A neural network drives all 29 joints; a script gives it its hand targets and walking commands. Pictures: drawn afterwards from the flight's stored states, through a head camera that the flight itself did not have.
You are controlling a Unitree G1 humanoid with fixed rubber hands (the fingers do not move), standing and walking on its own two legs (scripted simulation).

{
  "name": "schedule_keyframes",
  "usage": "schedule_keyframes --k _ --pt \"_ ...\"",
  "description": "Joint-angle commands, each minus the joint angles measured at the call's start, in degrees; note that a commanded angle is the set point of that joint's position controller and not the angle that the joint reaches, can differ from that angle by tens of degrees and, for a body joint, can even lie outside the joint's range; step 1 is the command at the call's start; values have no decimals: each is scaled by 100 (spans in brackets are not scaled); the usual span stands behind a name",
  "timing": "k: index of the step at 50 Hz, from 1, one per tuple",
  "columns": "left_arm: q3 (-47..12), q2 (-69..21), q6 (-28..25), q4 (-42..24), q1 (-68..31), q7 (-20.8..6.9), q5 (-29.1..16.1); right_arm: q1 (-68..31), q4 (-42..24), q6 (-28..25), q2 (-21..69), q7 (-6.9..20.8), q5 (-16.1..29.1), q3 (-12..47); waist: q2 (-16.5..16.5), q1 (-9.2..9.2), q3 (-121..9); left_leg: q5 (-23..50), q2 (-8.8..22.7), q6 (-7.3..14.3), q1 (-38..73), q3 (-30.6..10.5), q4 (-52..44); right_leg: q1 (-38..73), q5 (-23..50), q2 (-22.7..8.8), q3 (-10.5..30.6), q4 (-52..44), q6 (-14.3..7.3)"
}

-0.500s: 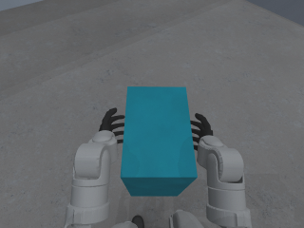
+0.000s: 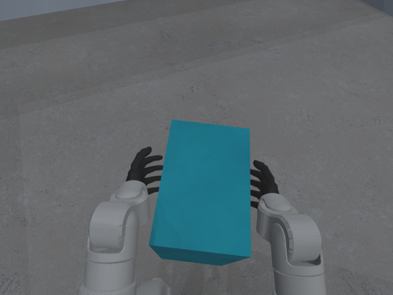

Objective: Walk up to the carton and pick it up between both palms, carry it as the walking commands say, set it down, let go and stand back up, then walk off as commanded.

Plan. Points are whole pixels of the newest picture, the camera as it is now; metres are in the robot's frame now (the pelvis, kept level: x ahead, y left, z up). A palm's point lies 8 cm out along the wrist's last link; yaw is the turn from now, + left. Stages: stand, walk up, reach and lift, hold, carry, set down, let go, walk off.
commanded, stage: carry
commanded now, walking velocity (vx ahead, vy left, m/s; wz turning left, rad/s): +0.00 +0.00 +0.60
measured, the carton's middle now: (199, 202) +0.29 -0.02 +0.00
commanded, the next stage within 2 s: none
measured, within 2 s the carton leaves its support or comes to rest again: neither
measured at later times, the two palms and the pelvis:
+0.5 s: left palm (67, 232) +0.21 +0.20 +0.08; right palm (209, 199) +0.26 -0.03 +0.07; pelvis -0.04 +0.02 -0.01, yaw +16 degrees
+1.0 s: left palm out of the picture +0.14 +0.28 +0.09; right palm (146, 198) +0.27 +0.08 +0.07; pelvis -0.06 +0.01 +0.00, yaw +32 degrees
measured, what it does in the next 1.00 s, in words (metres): steps on the spot, turning left: left foot, then right foot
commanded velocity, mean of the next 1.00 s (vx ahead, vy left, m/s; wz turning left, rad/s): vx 0.00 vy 0.00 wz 0.60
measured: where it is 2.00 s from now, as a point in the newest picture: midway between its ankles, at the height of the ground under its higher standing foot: outside the picture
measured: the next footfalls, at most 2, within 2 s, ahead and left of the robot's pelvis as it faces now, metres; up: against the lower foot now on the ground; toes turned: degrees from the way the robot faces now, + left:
left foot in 0.08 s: +0.04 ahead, +0.13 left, +0.00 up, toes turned +5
right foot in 0.30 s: +0.11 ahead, -0.09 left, +0.00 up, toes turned +1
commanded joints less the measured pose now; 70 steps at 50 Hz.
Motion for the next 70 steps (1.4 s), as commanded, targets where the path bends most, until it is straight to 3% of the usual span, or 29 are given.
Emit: schedule_keyframes --k 1,3,4,7,13,14,15,16,17,23,25,26,28,32,35,43,47,48,49,50,51,55,59,62,63,64,65,68,70 --pt "-2397 -5821 -270 -461 -1312 -825 -1091 -3180 -1220 -501 5344 1154 1669 2534 -484 -103 -2829 1584 154 262 2633 -10 -3192 394 5466 -964 180 1679 209" --pt "-2342 -5737 -225 -322 -1256 -815 -1025 -2887 -660 -471 5321 1105 1542 2369 2483 70 -2752 9294 2316 1314 4997 -2912 -1862 -3102 -1523 180 54 3495 679" --pt "-2417 -5620 -206 -374 -1237 -811 -967 -2577 -462 -388 5354 1124 1526 2367 1676 79 -2551 9317 2268 1365 4663 -2269 -1783 -2929 -1859 -105 534 3568 568" --pt "-2374 -5567 -119 -181 -1642 -840 -1036 -2886 107 -273 5541 1143 1327 2268 831 36 -2178 5671 1723 1306 3086 -2063 -2275 -1984 -1023 -136 658 1991 548" --pt "-2465 -6306 -235 -556 -2608 -959 -1519 -3828 -723 -537 5807 1069 1424 2282 846 187 -2159 1231 954 646 667 -1123 -2231 836 487 -51 215 -570 330" --pt "-2361 -6144 -215 -381 -2493 -956 -1458 -3818 -682 -521 5626 1008 1334 2180 430 228 -2106 206 498 419 -164 -869 -1781 1354 280 -697 1133 -1049 110" --pt "-2333 -5934 -199 -374 -2538 -973 -1427 -3715 -619 -480 5609 992 1252 2224 -1445 226 -2093 -568 -254 124 -501 11 180 1121 -184 -2097 2579 -2028 -371" --pt "-2301 -6068 -130 27 -2220 -976 -1378 -3707 -573 -443 5492 951 1158 2137 -1365 181 -1905 -791 111 38 -131 13 790 231 -750 -2396 2591 -2211 -721" --pt "-2376 -6144 -217 -170 -2362 -1012 -1402 -3961 -720 -539 5647 1010 1331 2298 -975 170 -2004 -690 170 40 161 -83 884 72 -759 -2279 2284 -2266 -703" --pt "-2103 -6130 -324 -426 -2475 -923 -1259 -4092 -609 -499 5965 1060 1698 2410 -1274 115 -2502 -167 209 131 1177 209 -942 420 1620 -1754 646 -1146 -304" --pt "-1975 -5909 -243 -245 -2152 -871 -1131 -3764 -360 -445 5825 1015 1632 2293 -895 32 -2409 122 280 239 1673 70 -2153 119 758 -1531 138 -688 4" --pt "-1972 -5829 -202 -182 -2110 -834 -1103 -3680 -309 -433 5726 990 1540 2147 -49 -38 -2154 641 635 286 2081 -689 -3254 -428 474 -1187 -71 17 265" --pt "-2016 -5841 -170 -119 -1825 -817 -1020 -3519 -256 -441 5647 998 1478 2198 1883 -16 -2116 3398 2443 1117 3148 -3424 -3106 -2578 -960 -270 -118 1963 706" --pt "-2536 -5966 -308 -645 -2787 -829 -1412 -3881 -355 -592 5822 1018 1487 2029 1226 37 -2434 4849 1699 1144 3586 -2044 -2366 -2600 -470 -64 376 2640 553" --pt "-2485 -5957 -396 -1041 -2753 -784 -1447 -3874 -754 -650 5722 1057 1588 2085 860 15 -2783 5121 1663 1043 4219 -2157 -2324 -2571 -408 79 534 2342 567" --pt "-2769 -5743 -306 -1199 -2302 -786 -1577 -2855 -587 -630 5351 918 1156 1792 1304 -3 -3257 6435 1524 1151 4649 -2319 -2099 -1760 -273 326 555 1067 529" --pt "-2502 -5793 -211 -856 -1845 -853 -1393 -3079 -786 -522 5399 842 1165 2181 446 154 -3281 5794 998 864 3464 -1738 -1225 299 908 -93 608 -1171 311" --pt "-2340 -5752 -189 -738 -1727 -859 -1338 -3167 -869 -495 5382 834 1212 2223 -239 182 -3254 4299 700 653 2467 -1385 -909 1339 2712 -604 896 -1288 111" --pt "-2260 -5667 -198 -608 -1815 -935 -1384 -3330 -998 -521 5362 824 1202 2220 -824 162 -3002 871 180 383 1086 -939 -530 2249 4632 -1277 1480 -1152 -262" --pt "-2289 -5679 -251 -799 -1966 -931 -1370 -3429 -1055 -520 5477 846 1299 2300 -1578 164 -2797 -873 -143 95 -82 -360 124 2887 6501 -1987 1957 -599 -722" --pt "-2227 -5621 -253 -844 -2050 -959 -1378 -3561 -1070 -506 5571 830 1369 2425 -1530 158 -2874 -1238 92 16 -282 -184 236 3106 7113 -2174 1621 -346 -878" --pt "-1886 -5741 -294 -799 -1804 -972 -1220 -3896 -1273 -421 5731 968 1710 2727 -1508 159 -2556 -548 123 -4 -226 70 -31 2508 6566 -1729 1031 -294 -645" --pt "-2019 -5736 -305 -834 -1761 -831 -987 -3560 -907 -404 5796 1099 1815 2647 -456 184 -2593 -290 -30 91 480 473 -845 2050 6550 -1653 484 43 -556" --pt "-2036 -5633 -325 -928 -1979 -769 -1030 -3386 -618 -375 5870 1107 1752 2507 -494 -105 -2795 1462 168 328 2233 185 -3010 1101 6580 -1234 -299 1590 155" --pt "-2009 -5465 -265 -834 -1921 -732 -934 -3183 -332 -321 5835 1128 1701 2439 628 -130 -2805 4410 984 630 3552 -1024 -2573 -619 3952 -833 -426 2338 489" --pt "-2074 -5543 -214 -681 -2023 -742 -913 -3177 -155 -344 5783 1103 1667 2310 2357 33 -2640 8362 2136 1220 4636 -2650 -2118 -2310 -901 -33 -340 3194 648" --pt "-2251 -5538 -195 -709 -2100 -716 -936 -2877 118 -303 5838 1115 1595 2238 2031 84 -2477 9427 2118 1327 4747 -2380 -1729 -2579 -1592 -60 209 3344 554" --pt "-2370 -5706 -282 -613 -2559 -869 -1238 -3752 -242 -473 5975 1099 1606 2303 952 -9 -2385 6379 1900 1360 3953 -2129 -2186 -2300 -1084 -49 380 2644 504" --pt "-2395 -5806 -279 -464 -2439 -903 -1315 -3414 -112 -478 5814 1081 1397 2095 831 28 -2313 4947 1795 1319 3250 -1962 -2487 -1910 -800 -49 288 2487 537"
